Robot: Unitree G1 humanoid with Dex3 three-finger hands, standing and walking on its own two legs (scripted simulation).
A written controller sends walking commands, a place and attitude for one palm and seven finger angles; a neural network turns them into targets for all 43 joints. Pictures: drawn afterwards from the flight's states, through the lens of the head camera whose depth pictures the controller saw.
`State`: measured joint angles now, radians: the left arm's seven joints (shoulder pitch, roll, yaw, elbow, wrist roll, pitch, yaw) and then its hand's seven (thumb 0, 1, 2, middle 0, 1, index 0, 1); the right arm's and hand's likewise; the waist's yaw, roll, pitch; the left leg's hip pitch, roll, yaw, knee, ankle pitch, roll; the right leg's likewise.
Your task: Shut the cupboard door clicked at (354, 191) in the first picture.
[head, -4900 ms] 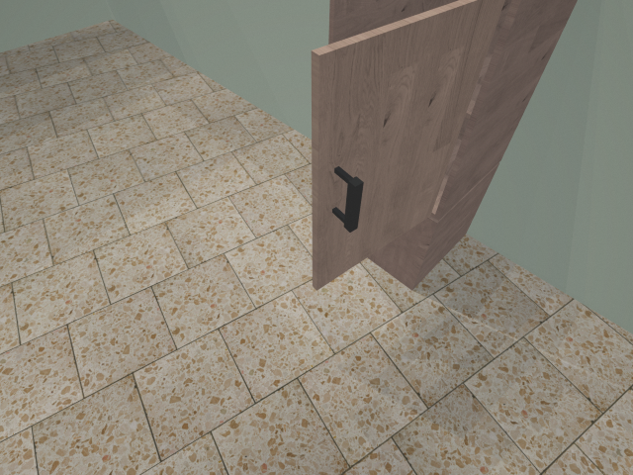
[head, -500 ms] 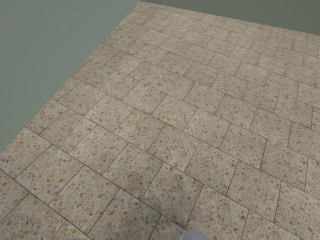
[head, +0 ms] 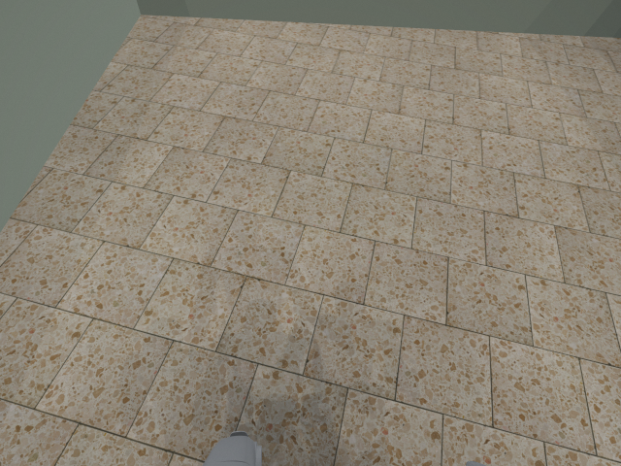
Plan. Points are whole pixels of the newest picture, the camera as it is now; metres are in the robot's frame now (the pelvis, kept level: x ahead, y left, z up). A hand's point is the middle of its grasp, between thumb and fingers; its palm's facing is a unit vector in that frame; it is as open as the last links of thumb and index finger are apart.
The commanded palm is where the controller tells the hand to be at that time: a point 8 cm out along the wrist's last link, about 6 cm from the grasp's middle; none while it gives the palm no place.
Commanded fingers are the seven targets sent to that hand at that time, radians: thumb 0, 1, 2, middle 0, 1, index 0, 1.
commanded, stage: walk around to get in front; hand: left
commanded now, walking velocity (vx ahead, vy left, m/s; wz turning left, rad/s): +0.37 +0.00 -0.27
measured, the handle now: out of the picture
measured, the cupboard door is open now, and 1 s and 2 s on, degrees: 82 82 82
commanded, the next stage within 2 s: walk to a spot facing it in 0.60 s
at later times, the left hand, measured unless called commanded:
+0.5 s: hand (244, 305) +0.39 +0.14 -0.17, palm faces -0.29 -0.94 -0.18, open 7.4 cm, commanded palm none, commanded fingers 0.00 0.90 0.90 -0.20 -0.30 -0.20 -0.30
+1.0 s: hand (259, 272) +0.49 +0.12 -0.20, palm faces -0.10 -0.98 -0.19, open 7.3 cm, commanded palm none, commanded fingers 0.00 0.90 0.90 -0.20 -0.30 -0.20 -0.30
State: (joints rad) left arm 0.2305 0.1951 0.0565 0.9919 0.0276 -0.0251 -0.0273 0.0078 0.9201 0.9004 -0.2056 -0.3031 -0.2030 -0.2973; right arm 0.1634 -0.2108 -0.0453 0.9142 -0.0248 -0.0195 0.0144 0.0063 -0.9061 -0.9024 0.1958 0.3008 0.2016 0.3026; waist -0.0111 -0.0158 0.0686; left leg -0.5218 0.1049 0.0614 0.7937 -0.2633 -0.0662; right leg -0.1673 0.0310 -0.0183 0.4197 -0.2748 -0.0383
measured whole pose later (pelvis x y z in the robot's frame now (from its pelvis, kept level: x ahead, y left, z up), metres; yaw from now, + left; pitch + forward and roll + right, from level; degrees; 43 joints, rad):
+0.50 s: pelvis +0.23 -0.01 -0.01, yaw -13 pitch +1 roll +0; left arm 0.06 0.21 0.06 0.98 0.04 0.00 -0.05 0.01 0.92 0.90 -0.20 -0.30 -0.19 -0.30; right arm 0.45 -0.18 -0.03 1.08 -0.04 -0.05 -0.01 0.00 -0.91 -0.90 0.20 0.30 0.20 0.30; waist -0.06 -0.01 0.08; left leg -0.01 0.11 0.27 0.39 -0.38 -0.05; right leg -0.47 -0.06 -0.12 0.64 -0.22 -0.04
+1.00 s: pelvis +0.43 -0.06 -0.02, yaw -8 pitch +0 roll -1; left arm 0.23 0.20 0.05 1.07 0.01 0.01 0.02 0.00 0.92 0.90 -0.20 -0.30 -0.20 -0.30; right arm 0.17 -0.18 -0.03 0.99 -0.03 -0.02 -0.01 0.00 -0.91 -0.90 0.20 0.30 0.20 0.30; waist -0.02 -0.03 0.06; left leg -0.45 0.02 0.09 0.65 -0.20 0.06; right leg -0.29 -0.03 -0.08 1.04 -0.55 0.02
